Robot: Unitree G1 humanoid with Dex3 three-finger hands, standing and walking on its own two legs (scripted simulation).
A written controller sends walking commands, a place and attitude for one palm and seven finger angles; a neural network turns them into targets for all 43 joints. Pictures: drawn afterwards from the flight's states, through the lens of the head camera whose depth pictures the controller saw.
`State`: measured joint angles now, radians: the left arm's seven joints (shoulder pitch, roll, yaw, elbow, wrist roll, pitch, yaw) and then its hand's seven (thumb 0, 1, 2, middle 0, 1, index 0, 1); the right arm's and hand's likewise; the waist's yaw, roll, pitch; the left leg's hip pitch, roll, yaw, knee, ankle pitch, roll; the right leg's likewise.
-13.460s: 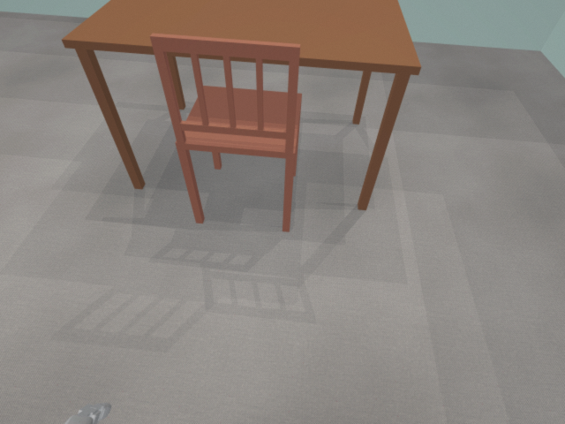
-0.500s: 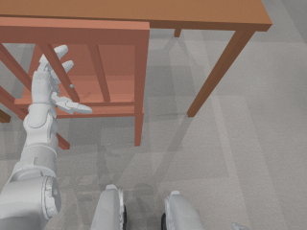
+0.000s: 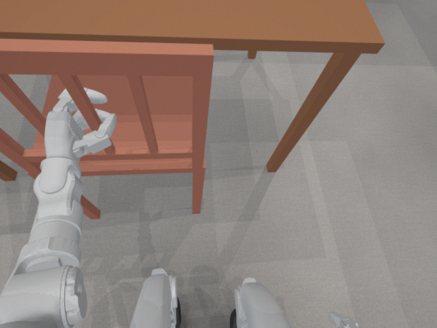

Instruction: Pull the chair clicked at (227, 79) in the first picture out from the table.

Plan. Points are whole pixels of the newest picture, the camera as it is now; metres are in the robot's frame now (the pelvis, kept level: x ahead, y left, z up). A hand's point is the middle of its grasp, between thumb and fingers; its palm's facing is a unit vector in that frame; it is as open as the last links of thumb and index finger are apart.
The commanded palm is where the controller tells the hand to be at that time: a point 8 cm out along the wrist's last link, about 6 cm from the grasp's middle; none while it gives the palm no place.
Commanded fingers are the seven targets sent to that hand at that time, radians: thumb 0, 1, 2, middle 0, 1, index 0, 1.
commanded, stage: hook a spindle and tug to test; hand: left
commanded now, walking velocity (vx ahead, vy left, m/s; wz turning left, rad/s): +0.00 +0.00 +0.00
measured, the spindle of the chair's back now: (92, 119) +0.49 +0.22 +0.01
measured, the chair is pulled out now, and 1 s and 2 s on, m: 0.00 0.05 0.18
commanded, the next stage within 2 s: step backward, pulling the chair out in 0.66 s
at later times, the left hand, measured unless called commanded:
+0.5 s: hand (103, 143) +0.43 +0.19 +0.03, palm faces +0.05 -1.00 -0.02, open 5.2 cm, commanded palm +0.39 +0.23 +0.03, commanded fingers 0.00 0.90 0.90 -0.50 -1.45 -0.50 -1.45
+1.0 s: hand (108, 147) +0.41 +0.17 +0.04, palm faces +0.16 -0.98 -0.11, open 5.1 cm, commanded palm +0.39 +0.22 +0.04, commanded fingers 0.00 0.90 0.90 -0.50 -1.45 -0.50 -1.45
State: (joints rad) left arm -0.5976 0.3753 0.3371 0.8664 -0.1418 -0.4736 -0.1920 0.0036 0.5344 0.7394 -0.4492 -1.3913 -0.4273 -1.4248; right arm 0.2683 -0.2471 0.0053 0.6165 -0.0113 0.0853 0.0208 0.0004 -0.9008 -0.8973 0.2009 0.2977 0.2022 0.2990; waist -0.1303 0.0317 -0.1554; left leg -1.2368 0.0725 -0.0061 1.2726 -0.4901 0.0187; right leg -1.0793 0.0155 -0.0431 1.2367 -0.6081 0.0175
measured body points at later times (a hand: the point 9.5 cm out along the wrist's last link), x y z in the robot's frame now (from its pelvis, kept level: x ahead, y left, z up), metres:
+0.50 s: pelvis +0.01 +0.00 +0.01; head +0.15 +0.02 +0.44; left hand +0.42 +0.24 +0.03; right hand +0.10 -0.25 -0.11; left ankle +0.05 +0.11 -0.62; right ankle -0.01 -0.14 -0.62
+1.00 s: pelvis +0.02 +0.00 +0.08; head +0.12 +0.01 +0.52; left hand +0.40 +0.23 +0.05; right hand +0.11 -0.24 -0.04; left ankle +0.05 +0.11 -0.62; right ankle -0.02 -0.14 -0.62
